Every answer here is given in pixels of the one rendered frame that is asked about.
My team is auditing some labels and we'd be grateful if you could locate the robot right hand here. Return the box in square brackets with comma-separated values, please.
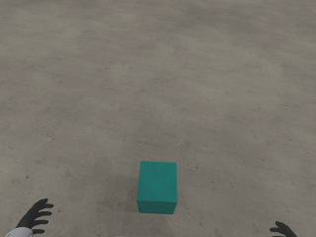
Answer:
[270, 221, 297, 237]

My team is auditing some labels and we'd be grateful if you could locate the robot left hand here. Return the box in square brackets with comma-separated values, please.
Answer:
[16, 198, 54, 235]

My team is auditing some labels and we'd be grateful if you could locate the robot left forearm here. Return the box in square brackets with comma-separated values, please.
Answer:
[5, 227, 34, 237]

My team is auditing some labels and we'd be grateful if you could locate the carton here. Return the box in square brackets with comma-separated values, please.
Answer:
[136, 161, 178, 214]

